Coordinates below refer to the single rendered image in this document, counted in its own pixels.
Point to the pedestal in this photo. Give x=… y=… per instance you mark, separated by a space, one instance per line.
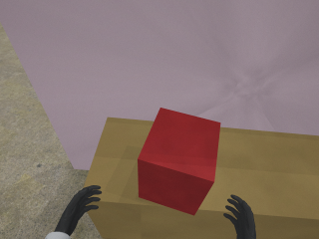
x=275 y=173

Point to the robot left hand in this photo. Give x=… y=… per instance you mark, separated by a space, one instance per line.
x=77 y=207

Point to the robot right hand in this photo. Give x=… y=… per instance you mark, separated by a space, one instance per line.
x=244 y=225

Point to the carton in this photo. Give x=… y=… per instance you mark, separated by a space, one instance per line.
x=177 y=164

